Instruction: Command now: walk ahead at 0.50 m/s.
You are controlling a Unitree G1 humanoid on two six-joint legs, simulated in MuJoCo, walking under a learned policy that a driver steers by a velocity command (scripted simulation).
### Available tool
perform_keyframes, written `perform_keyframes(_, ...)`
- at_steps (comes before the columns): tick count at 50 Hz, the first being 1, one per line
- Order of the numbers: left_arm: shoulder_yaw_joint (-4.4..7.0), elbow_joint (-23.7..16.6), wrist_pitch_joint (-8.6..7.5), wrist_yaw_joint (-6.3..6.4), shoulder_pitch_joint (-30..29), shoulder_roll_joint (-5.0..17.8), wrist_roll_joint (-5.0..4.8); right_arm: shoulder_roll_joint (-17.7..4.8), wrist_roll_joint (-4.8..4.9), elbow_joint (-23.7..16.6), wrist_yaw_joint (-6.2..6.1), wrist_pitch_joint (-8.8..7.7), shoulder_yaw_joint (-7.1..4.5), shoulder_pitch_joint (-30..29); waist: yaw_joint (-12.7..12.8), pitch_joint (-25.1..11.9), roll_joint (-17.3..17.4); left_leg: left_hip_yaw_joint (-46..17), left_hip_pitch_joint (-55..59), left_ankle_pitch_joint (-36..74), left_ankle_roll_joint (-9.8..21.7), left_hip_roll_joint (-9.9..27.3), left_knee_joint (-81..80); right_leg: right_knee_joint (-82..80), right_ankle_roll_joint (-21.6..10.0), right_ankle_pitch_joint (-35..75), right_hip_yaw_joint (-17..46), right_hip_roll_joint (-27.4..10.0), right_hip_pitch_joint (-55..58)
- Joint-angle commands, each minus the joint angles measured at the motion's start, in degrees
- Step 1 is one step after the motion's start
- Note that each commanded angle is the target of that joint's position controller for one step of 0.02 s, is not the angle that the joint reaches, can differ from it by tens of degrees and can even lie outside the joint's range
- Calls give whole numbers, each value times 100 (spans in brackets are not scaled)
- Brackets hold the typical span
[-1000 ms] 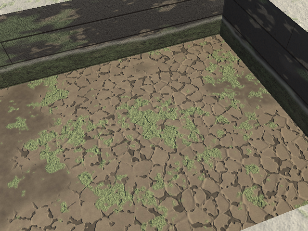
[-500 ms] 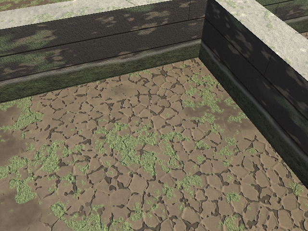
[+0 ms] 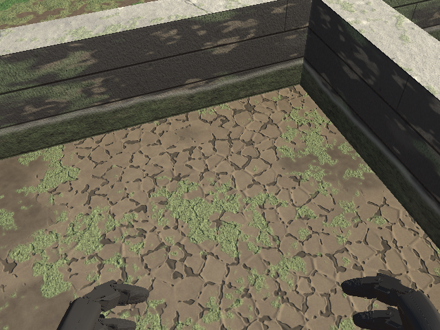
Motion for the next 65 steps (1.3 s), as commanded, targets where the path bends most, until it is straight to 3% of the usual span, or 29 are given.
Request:
perform_keyframes(1, 206, -543, -109, 7, -583, 616, -6, -513, 15, -638, -24, -108, -175, -532, -13, -736, -102, -734, 660, 1619, 165, 585, -152, -466, -27, 1913, 723, -648, -176)
perform_keyframes(15, 190, -435, -133, 17, -514, 635, 19, -496, 49, -762, -73, -104, -157, -526, 26, -727, -78, -797, 557, 1480, 135, 607, -243, -558, -48, 1778, 713, -667, -128)
perform_keyframes(16, 157, -475, -120, -8, -524, 551, 58, -463, -13, -811, -74, -81, -141, -594, 62, -818, -72, -807, 552, 1567, 138, 627, -269, -564, -86, 1868, 734, -689, -19)
perform_keyframes(21, 154, -449, -106, -16, -504, 568, 58, -450, -6, -828, -75, -62, -131, -579, 53, -750, -107, -828, 530, 1546, 136, 619, -321, -605, -87, 1876, 753, -697, -22)
perform_keyframes(35, 143, -385, -118, 13, -438, 516, 62, -398, -16, -795, -108, -43, -121, -557, 50, -759, -61, -892, 661, 1776, 184, 632, -417, -703, -70, 1890, 763, -708, 31)
perform_keyframes(40, 108, -395, -134, 91, -487, 479, 93, -374, -14, -777, -158, -92, -92, -543, 62, -820, -51, -919, 791, 2067, 195, 656, -443, -742, -48, 2006, 771, -711, 63)
perform_keyframes(65, 85, -410, -149, 116, -361, 407, 105, -328, -60, -569, -178, -30, -73, -540, 56, -781, -65, -1042, 986, 2399, 272, 645, -689, -894, 55, 1831, 746, -732, 93)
